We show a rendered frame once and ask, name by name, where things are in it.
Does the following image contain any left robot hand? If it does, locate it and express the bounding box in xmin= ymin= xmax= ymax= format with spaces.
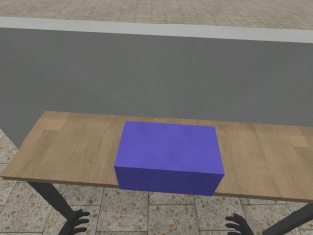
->
xmin=58 ymin=209 xmax=90 ymax=235

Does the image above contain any table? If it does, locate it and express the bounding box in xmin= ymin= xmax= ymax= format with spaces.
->
xmin=0 ymin=111 xmax=313 ymax=235

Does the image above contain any right robot hand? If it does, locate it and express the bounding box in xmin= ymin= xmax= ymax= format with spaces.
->
xmin=225 ymin=213 xmax=254 ymax=235

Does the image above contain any carton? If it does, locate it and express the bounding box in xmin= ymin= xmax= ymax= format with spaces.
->
xmin=114 ymin=121 xmax=225 ymax=196

